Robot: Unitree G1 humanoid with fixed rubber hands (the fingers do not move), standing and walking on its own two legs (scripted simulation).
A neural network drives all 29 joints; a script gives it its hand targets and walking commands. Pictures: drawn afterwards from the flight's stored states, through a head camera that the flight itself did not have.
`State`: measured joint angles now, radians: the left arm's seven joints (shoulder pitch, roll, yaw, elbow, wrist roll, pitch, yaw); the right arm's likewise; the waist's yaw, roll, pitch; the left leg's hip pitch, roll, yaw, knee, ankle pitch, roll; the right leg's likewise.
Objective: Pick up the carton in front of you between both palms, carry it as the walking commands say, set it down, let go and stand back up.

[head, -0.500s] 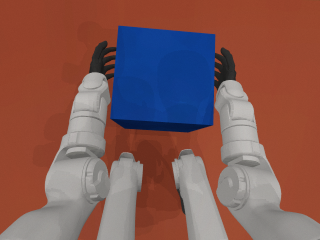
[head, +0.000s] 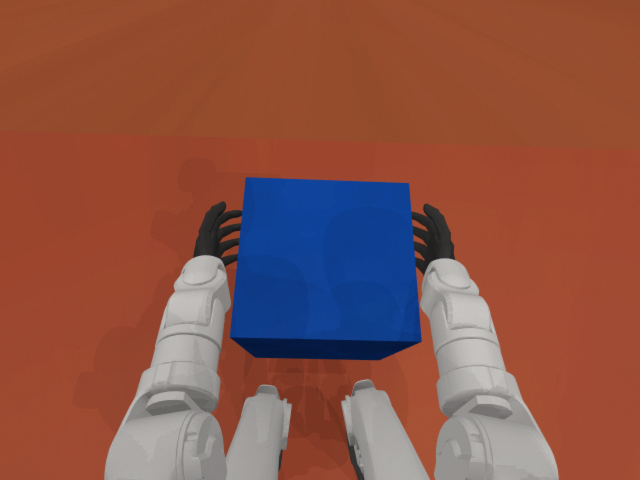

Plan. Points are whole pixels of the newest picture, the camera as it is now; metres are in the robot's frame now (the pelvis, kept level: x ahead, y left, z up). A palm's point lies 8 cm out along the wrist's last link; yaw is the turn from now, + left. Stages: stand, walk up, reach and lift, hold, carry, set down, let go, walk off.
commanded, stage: reach and lift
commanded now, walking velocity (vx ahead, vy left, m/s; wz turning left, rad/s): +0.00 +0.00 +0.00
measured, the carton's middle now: (322, 281) +0.39 -0.01 -0.11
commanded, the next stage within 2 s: hold in 1.72 s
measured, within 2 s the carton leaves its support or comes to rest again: neither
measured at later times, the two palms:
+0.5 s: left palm (164, 241) +0.36 +0.14 +0.11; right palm (487, 235) +0.35 -0.16 +0.11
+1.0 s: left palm (128, 235) +0.33 +0.15 +0.17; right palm (523, 223) +0.33 -0.15 +0.17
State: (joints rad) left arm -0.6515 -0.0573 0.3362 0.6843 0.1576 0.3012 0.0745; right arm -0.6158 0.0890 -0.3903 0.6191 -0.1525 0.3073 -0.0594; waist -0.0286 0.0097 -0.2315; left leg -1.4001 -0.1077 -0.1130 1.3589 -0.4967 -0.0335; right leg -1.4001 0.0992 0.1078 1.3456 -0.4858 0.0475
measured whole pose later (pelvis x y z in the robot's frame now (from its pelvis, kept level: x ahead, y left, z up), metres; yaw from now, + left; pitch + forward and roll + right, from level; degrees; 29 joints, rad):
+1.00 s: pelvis +0.04 +0.00 +0.15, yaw +0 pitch -3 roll +0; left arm -0.31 -0.15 0.29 0.41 0.28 0.61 0.01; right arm -0.32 0.16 -0.30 0.40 -0.29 0.61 0.00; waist -0.01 0.00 -0.01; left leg -0.19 -0.05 -0.15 0.49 -0.23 -0.01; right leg -0.20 0.05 0.14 0.48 -0.22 0.01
